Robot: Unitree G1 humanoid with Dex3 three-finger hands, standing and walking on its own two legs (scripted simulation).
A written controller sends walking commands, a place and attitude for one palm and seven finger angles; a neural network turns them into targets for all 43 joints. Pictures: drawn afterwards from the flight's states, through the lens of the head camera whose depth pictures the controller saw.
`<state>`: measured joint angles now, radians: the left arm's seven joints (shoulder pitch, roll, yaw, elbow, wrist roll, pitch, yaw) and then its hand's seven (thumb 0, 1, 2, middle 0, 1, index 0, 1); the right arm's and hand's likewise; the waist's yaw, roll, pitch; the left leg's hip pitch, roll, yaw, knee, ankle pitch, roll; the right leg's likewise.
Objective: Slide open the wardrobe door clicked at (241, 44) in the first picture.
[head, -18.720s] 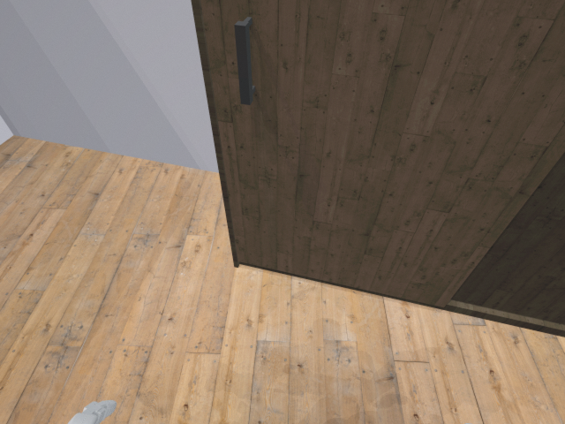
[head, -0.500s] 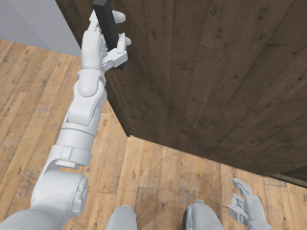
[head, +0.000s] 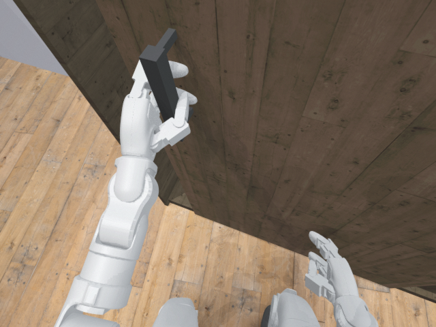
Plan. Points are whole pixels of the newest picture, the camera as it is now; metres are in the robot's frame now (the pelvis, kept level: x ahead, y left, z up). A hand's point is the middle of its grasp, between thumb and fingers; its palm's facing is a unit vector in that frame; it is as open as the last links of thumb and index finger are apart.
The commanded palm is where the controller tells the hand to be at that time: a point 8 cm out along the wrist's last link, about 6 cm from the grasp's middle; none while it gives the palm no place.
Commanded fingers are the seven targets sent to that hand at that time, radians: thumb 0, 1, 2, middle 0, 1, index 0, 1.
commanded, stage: step sideways, sliding the door along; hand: left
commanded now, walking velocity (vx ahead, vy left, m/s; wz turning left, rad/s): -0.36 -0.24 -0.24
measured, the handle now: (174, 91) +0.41 +0.17 +0.15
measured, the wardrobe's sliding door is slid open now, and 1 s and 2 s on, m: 0.15 0.45 0.66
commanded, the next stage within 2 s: none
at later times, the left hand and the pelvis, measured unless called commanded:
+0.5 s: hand (287, 159) +0.33 -0.01 +0.15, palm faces -0.03 -1.00 -0.03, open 6.5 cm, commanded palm +0.31 -0.02 +0.14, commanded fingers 0.00 0.90 0.90 -0.45 -1.40 -0.45 -1.40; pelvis -0.02 -0.09 +0.00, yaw -4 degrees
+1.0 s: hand (415, 201) +0.31 -0.16 +0.15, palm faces -0.04 -0.99 -0.11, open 6.5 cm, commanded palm +0.28 -0.15 +0.15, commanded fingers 0.00 0.90 0.90 -0.45 -1.40 -0.45 -1.40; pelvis -0.11 -0.22 +0.00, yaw -8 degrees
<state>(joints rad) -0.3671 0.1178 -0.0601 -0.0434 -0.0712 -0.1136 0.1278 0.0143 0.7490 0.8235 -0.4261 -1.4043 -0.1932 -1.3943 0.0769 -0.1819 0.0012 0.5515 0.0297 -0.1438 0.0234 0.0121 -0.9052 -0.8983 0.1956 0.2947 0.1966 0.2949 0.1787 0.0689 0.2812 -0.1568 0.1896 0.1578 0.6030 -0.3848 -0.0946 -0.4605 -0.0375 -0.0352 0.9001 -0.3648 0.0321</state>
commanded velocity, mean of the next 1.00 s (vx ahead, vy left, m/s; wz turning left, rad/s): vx -0.21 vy -0.28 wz -0.11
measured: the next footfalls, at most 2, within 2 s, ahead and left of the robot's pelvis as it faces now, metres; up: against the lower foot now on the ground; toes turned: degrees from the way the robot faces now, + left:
right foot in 0.06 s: +0.11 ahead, -0.13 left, +0.00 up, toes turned -5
left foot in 0.42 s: +0.01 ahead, +0.06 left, +0.00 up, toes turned +6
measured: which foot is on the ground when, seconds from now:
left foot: down 0.00-0.10, up 0.12-0.40, down 0.42-0.76, up 0.78-0.94, down 0.96-1.00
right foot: up 0.00-0.04, down 0.06-0.42, up 0.44-0.72, down 0.74-0.96, up 0.98-1.00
